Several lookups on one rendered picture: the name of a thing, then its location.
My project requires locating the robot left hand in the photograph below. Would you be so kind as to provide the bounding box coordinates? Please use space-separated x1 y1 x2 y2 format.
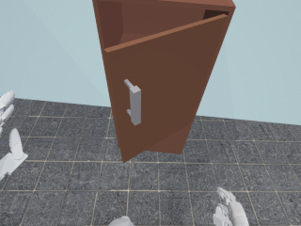
0 90 28 181

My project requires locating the cupboard door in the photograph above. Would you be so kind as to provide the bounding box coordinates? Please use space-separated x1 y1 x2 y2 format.
103 14 228 163

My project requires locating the handle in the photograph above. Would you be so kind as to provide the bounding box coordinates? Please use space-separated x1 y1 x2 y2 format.
124 79 141 126

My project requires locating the robot right hand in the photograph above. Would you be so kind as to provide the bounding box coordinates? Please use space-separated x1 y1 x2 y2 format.
213 187 249 226

